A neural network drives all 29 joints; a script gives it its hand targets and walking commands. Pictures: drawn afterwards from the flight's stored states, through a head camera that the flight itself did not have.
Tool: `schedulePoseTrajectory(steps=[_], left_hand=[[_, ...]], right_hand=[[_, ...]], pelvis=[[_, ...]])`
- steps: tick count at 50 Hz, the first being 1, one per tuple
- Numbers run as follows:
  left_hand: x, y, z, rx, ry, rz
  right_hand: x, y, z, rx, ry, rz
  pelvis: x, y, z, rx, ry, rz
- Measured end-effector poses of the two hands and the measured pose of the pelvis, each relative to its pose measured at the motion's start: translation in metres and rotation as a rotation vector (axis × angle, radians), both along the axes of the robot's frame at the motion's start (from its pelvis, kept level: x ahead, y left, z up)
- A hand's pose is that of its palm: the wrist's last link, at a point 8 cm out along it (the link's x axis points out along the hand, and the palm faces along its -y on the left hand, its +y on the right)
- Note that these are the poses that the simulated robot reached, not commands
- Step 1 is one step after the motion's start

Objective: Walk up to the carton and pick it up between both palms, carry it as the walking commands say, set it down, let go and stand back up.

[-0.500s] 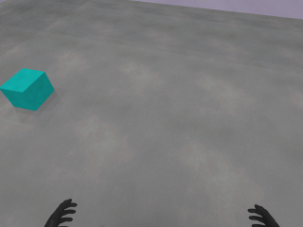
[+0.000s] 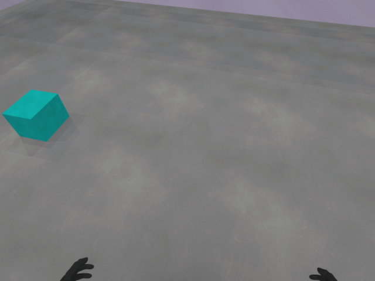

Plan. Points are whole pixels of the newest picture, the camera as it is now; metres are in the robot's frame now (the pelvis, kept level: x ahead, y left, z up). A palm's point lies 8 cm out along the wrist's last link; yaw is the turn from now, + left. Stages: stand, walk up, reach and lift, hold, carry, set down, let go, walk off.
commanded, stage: stand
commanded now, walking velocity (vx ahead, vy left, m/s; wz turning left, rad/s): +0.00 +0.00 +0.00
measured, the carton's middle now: (38, 115) +1.30 +1.20 -0.66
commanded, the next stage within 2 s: walk up in 0.70 s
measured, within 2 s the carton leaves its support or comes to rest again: neither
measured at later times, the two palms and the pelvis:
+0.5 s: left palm out of the picture +0.09 +0.30 -0.10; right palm out of the picture +0.09 -0.30 -0.10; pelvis +0.00 +0.00 +0.01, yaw +0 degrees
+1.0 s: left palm out of the picture +0.09 +0.30 -0.11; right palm out of the picture +0.09 -0.29 -0.10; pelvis -0.01 +0.00 +0.00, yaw +5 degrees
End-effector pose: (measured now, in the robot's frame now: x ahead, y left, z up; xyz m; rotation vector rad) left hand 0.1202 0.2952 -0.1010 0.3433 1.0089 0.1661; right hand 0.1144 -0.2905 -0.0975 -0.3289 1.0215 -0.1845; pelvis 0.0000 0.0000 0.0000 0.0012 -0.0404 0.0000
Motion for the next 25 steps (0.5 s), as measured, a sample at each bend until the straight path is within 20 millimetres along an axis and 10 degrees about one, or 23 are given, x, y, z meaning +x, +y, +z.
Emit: schedulePoseTrajectory(steps=[25], left_hand=[[-0.034,0.006,0.002,0.004,0.103,0.045]], right_hand=[[-0.026,-0.006,0.0,0.006,0.09,-0.039]], pelvis=[[-0.005,0.0,0.011,0.002,-0.013,-0.004]])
